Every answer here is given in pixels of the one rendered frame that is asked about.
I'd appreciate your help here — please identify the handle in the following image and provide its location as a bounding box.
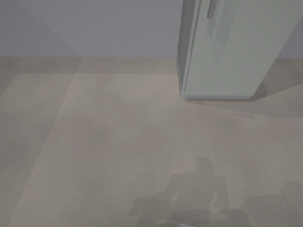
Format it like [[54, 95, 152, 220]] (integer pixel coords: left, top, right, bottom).
[[207, 0, 218, 19]]

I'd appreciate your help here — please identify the fridge door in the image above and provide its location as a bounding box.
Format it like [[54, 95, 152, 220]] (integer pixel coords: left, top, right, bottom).
[[184, 0, 303, 96]]

